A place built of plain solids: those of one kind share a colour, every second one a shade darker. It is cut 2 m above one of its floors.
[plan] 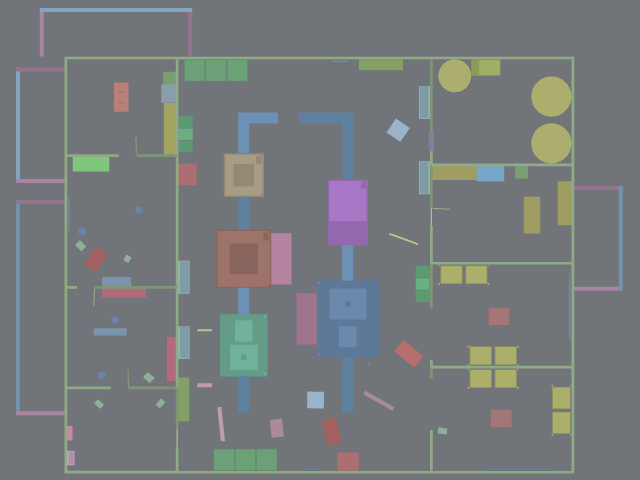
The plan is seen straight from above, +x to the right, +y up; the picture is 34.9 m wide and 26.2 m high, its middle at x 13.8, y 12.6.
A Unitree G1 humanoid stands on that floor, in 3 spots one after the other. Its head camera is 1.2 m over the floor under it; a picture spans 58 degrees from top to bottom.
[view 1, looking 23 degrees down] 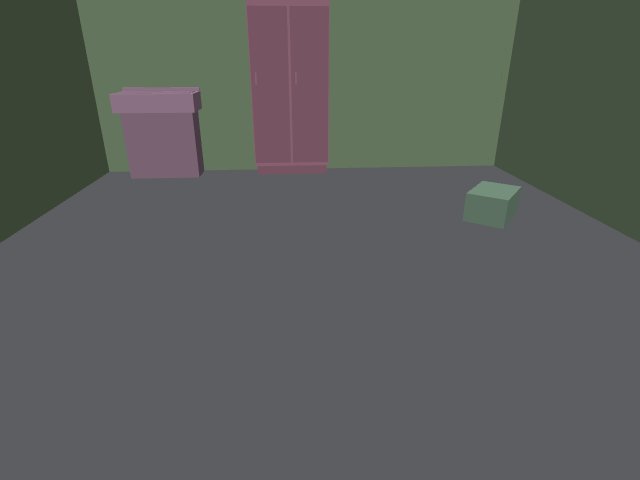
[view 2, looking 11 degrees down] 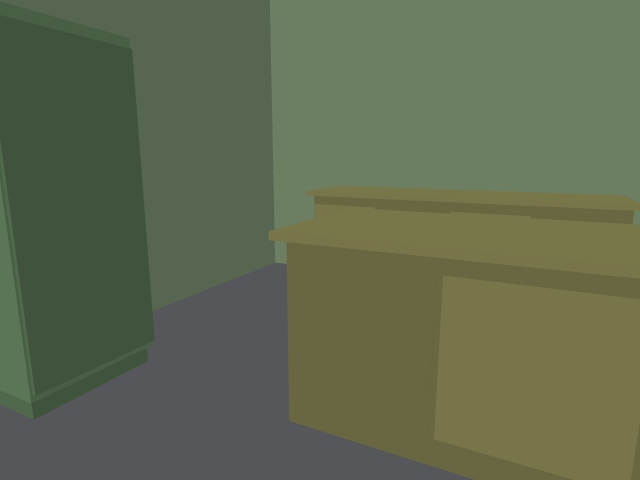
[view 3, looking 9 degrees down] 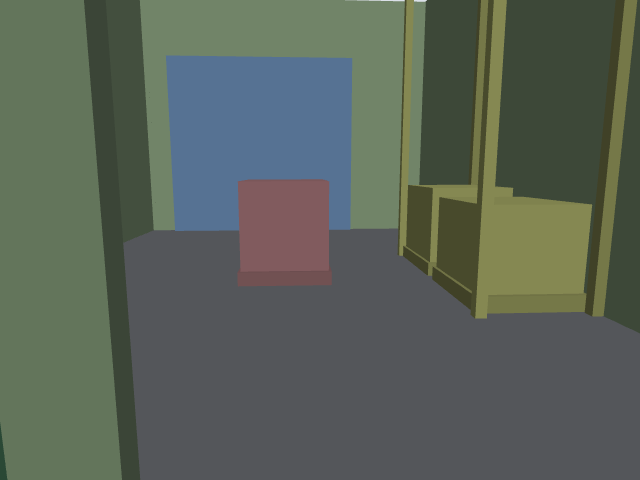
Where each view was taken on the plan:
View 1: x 4.94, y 2.03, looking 176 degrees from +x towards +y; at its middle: ground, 3.07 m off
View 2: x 23.47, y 13.98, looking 27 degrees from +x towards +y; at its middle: lab_bench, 1.66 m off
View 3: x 18.50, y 8.29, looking -3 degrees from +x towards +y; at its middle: pallet_stack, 4.57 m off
